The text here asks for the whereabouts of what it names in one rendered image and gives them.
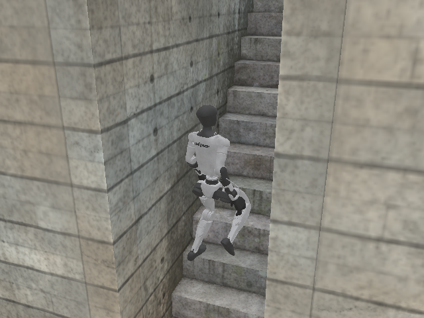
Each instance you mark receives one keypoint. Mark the stairs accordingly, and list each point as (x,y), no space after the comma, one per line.
(217,284)

